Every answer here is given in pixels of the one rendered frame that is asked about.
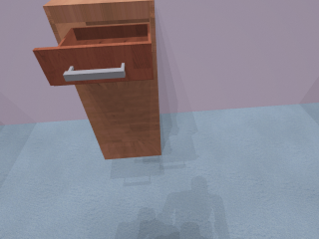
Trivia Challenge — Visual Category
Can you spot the cabinet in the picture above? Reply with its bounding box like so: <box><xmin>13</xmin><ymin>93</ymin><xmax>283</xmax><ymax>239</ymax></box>
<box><xmin>43</xmin><ymin>0</ymin><xmax>161</xmax><ymax>160</ymax></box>

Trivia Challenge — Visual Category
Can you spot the drawer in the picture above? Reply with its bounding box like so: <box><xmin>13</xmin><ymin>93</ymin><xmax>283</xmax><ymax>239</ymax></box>
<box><xmin>33</xmin><ymin>23</ymin><xmax>154</xmax><ymax>87</ymax></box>

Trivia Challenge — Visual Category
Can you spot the handle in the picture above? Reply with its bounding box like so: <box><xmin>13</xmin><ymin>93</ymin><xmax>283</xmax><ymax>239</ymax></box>
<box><xmin>63</xmin><ymin>63</ymin><xmax>126</xmax><ymax>82</ymax></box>

